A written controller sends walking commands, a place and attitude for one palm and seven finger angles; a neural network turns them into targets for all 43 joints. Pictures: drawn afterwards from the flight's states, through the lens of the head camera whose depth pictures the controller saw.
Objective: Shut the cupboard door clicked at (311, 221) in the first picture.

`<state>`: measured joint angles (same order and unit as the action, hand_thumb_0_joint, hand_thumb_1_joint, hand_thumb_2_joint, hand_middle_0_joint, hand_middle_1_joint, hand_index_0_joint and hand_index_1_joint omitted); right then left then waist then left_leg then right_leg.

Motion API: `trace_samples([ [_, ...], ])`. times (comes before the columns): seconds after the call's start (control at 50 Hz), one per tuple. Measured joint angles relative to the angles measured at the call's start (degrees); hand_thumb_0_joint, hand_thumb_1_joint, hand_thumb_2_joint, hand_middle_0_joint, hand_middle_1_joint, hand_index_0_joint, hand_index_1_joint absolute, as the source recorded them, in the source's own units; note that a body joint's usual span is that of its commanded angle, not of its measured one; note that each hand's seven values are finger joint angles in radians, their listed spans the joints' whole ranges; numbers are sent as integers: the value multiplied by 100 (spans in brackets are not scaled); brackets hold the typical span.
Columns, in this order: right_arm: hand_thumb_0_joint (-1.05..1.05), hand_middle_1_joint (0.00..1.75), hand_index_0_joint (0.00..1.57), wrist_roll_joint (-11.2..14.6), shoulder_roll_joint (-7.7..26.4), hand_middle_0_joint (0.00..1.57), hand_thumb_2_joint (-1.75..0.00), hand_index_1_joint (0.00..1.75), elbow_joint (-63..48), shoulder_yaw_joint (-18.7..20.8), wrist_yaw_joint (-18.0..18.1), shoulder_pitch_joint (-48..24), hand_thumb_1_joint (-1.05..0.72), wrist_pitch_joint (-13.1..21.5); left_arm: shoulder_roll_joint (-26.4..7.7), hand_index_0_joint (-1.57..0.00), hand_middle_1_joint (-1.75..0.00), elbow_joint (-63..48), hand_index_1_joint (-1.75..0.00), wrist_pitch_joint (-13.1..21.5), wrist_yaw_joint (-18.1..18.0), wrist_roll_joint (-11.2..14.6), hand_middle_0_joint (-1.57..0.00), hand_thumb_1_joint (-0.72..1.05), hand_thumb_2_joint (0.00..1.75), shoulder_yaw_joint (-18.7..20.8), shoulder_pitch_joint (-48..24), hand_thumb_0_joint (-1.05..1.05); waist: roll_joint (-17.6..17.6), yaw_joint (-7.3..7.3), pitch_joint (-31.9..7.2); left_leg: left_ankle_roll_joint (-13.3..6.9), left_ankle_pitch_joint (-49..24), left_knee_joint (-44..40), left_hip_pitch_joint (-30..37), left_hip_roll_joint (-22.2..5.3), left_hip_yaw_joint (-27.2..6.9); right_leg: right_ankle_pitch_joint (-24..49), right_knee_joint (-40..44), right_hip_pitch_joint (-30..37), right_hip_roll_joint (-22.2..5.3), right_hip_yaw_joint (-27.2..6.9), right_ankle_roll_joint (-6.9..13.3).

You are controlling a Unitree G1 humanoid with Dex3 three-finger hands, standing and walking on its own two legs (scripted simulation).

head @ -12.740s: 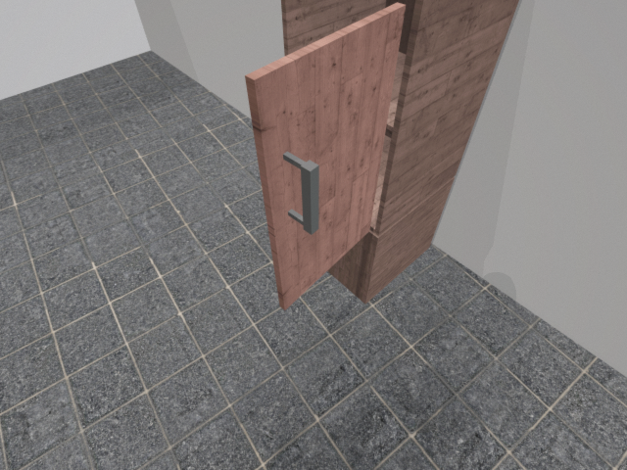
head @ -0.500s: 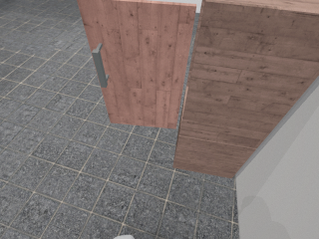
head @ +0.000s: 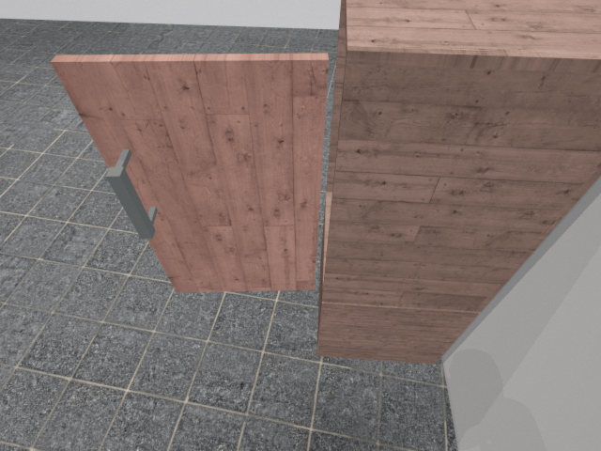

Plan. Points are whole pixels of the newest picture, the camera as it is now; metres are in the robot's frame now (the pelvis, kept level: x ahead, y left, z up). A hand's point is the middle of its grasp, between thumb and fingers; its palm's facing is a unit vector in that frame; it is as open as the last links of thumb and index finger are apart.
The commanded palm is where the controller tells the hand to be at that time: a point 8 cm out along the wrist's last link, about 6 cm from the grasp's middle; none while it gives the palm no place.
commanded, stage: come to a stop and stand still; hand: left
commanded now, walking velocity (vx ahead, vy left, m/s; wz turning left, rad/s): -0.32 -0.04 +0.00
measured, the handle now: (136, 196) +0.48 +0.29 +0.04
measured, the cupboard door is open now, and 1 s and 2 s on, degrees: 95 95 95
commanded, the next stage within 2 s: look again from close up in 1.28 s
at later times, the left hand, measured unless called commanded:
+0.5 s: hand out of the picture +0.06 +0.18 -0.17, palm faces +0.02 -0.97 -0.24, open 7.4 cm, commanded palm none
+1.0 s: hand out of the picture +0.06 +0.24 -0.14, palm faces -0.03 -0.94 -0.34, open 7.4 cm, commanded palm none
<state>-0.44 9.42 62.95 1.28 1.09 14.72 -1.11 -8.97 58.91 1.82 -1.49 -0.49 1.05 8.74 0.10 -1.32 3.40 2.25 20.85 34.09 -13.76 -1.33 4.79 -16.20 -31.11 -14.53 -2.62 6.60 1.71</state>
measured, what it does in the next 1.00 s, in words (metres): steps on the spot: left foot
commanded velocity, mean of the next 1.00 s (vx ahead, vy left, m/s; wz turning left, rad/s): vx -0.05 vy -0.01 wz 0.00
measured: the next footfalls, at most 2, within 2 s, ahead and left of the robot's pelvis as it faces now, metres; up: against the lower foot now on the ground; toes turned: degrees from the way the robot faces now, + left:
left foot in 0.54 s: +0.04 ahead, +0.12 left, +0.00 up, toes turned +5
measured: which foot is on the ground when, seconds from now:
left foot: down 0.00-0.30, up 0.32-0.52, down 0.54-1.00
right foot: down 0.00-1.00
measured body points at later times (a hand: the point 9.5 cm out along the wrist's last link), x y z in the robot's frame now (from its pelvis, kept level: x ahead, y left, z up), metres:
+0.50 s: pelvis +0.02 -0.01 +0.00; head +0.06 -0.02 +0.45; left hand +0.06 +0.23 -0.15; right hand +0.08 -0.26 -0.15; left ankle -0.02 +0.11 -0.71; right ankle -0.01 -0.11 -0.74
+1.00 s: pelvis -0.03 +0.01 +0.00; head -0.04 +0.00 +0.45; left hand +0.06 +0.29 -0.12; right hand +0.05 -0.26 -0.14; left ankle -0.01 +0.11 -0.74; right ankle -0.01 -0.11 -0.74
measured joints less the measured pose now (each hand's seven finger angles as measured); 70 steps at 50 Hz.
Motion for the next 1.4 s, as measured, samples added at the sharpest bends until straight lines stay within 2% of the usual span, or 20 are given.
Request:
trace_samples([
  [0.02,1,30,19,-4,-3,20,-90,30,-29,-3,5,-11,-91,16,0,-20,-30,12,-30,-38,-13,28,-20,91,90,9,-5,0,-5,-2,5,-11,-659,-301,57,-48,6,-45,-40,14,19,-3,-29],
  [0.04,1,30,19,-16,-9,20,-90,30,-46,2,15,-29,-91,17,-9,-20,-30,21,-30,-87,-18,48,-20,91,90,19,-7,0,5,10,3,-74,-752,-347,106,-60,38,-112,-112,11,22,-23,-63],
  [0.1,1,30,20,-47,-71,20,-90,30,-136,26,49,-110,-91,-25,-95,-20,-30,-6,-30,-262,-36,49,-20,91,90,59,-7,0,117,55,-12,-251,-260,-358,202,-15,152,-194,-417,-106,-25,-137,-146],
  [0.18,1,30,20,-124,-116,20,-89,30,-317,55,122,-228,-91,-33,-231,-20,-30,-102,-30,-437,-32,56,-20,91,90,153,-87,0,94,18,107,-296,-244,-425,203,-35,94,-1142,-1333,-359,138,-408,-149],
  [0.22,1,30,20,-139,-81,20,-89,30,-367,82,124,-275,-91,-43,-274,-20,-30,-161,-30,-452,-28,53,-20,91,90,189,-115,0,26,13,168,-258,-274,-447,190,-77,29,-1108,-1271,-325,206,-431,-138],
  [0.26,1,30,20,-129,-18,20,-89,30,-394,112,113,-301,-91,-61,-306,-20,-30,-230,-29,-430,-13,47,-20,91,90,208,-96,0,-39,40,192,-193,-262,-416,166,-115,-11,-670,-808,-154,222,-398,-131],
  [0.28,1,30,20,-117,15,20,-89,30,-408,129,107,-300,-91,-78,-330,-20,-30,-271,-29,-396,-6,36,-20,91,90,210,-53,0,-45,62,181,-155,-219,-335,132,-120,-14,-106,-447,-15,207,-393,-116],
  [0.32,1,30,20,-62,98,20,-89,30,-429,180,82,-335,-91,-140,-354,-20,-30,-286,-29,-308,-14,-7,-20,91,90,201,37,0,-75,77,145,-87,57,97,-62,-129,-53,-255,-219,111,226,-377,-29],
  [0.36,1,30,20,-29,204,20,-89,30,-430,222,80,-419,-91,-244,-314,-20,-30,-236,-29,-265,-31,-26,-19,91,90,156,90,0,-129,76,142,-61,722,929,-342,-23,-274,-451,-189,140,240,-338,46],
  [0.42,1,30,20,-7,286,20,-89,30,-409,220,85,-575,-91,-295,-236,-20,-30,-155,-29,-246,-65,-37,-19,91,90,106,183,0,-99,117,163,-25,963,1658,-551,96,-373,-312,45,240,238,-366,63],
  [0.48,1,30,19,12,260,20,-90,30,-413,171,59,-674,-91,-228,-193,-20,-30,-62,-29,-226,-58,-45,-20,91,90,64,290,0,29,159,151,15,701,1113,-383,125,-292,-178,236,311,223,-420,65],
  [0.52,1,30,19,13,217,20,-90,30,-411,127,47,-691,-91,-144,-170,-20,-30,22,-30,-216,-45,-22,-20,91,90,38,357,0,90,168,120,16,89,215,-85,115,-240,-177,223,312,237,-433,37],
  [0.54,1,30,19,7,214,20,-90,30,-413,101,41,-674,-91,-91,-146,-20,-30,62,-30,-216,-33,0,-20,91,90,22,392,0,56,163,91,-22,-461,-248,82,58,-246,-208,168,296,287,-407,17],
  [0.56,1,30,19,-8,215,20,-90,30,-396,82,43,-649,-91,-40,-115,-20,-30,107,-30,-226,-20,22,-20,91,90,5,407,0,-3,154,59,-109,-506,-468,195,-4,-275,-246,117,288,349,-359,-5],
  [0.62,1,30,19,-88,156,20,-90,30,-593,56,32,-468,-91,67,-162,-20,-30,16,-30,-233,37,-35,-20,91,90,-70,471,0,94,189,50,-246,-279,-456,255,94,-264,-285,50,328,250,-360,-42],
  [0.74,1,30,20,-89,277,20,-89,30,-906,57,70,-345,-91,102,-255,-20,-30,-209,-30,-155,3,-50,-20,90,90,-61,672,0,-135,152,-182,-320,-194,-219,200,106,-173,-292,-97,282,231,-451,-78],
  [0.9,1,30,20,-91,491,20,-89,30,-789,-32,-45,-404,-91,87,-642,-20,-30,-281,-30,-149,6,-23,-20,91,90,-114,437,0,-164,114,-254,-372,-474,-486,336,152,-72,-31,78,347,192,-551,-134],
  [1.06,1,30,20,-88,804,20,-89,30,-509,-65,-124,-305,-90,89,-876,-20,-30,-243,-30,-136,55,-20,-20,91,90,-166,251,0,-140,59,-259,-425,-819,-854,353,200,-32,322,437,354,156,-587,-188],
  [1.22,1,30,20,-73,972,20,-89,30,-220,-70,-142,-138,-91,88,-917,-20,-30,-39,-30,-166,90,-21,-20,91,90,-214,277,0,-80,11,-204,-462,-987,-1045,314,244,-14,481,604,303,120,-605,-223],
  [1.4,1,30,20,-35,871,20,-89,30,40,-120,-148,-188,-91,111,-827,-20,-30,249,-30,-167,88,-3,-20,91,90,-282,340,0,-12,17,-89,-475,-1010,-1115,347,248,-6,532,715,351,119,-614,-249],
])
